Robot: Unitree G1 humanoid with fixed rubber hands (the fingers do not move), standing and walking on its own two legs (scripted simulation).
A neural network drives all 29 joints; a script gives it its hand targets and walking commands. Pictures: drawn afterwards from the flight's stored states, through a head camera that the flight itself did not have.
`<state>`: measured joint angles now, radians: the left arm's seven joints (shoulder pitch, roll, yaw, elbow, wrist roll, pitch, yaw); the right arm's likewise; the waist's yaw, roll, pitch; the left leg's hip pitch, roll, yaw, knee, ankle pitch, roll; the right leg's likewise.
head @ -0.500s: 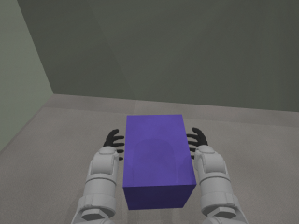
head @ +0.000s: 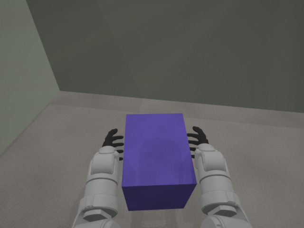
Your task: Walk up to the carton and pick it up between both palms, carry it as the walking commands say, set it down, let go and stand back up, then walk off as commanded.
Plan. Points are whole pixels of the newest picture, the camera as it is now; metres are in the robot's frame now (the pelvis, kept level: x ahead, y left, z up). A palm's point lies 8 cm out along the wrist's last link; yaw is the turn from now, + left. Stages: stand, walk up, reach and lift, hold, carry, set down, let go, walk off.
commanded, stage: reach and lift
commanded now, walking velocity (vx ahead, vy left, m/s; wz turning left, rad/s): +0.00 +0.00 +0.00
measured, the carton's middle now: (155, 162) +0.33 +0.00 -0.02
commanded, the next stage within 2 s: hold in 0.58 s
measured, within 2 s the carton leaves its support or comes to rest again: neither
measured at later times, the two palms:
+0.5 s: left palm (110, 155) +0.30 +0.13 +0.06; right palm (205, 153) +0.30 -0.13 +0.06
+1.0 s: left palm (109, 158) +0.29 +0.13 +0.06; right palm (207, 157) +0.29 -0.14 +0.06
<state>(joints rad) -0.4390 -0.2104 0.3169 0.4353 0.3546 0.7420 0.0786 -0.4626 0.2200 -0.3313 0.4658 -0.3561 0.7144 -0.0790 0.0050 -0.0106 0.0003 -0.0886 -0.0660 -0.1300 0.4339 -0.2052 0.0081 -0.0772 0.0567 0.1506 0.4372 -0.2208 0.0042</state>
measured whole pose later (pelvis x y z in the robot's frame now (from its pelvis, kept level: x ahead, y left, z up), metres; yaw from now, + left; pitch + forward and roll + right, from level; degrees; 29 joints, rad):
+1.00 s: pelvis -0.01 +0.00 +0.00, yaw +0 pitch -9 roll +0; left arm -0.38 -0.19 0.25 0.39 0.32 0.77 0.06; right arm -0.39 0.19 -0.27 0.41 -0.32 0.75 -0.06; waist 0.00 -0.01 -0.01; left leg -0.08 -0.06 -0.12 0.44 -0.20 0.00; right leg -0.07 0.06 0.13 0.45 -0.21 0.00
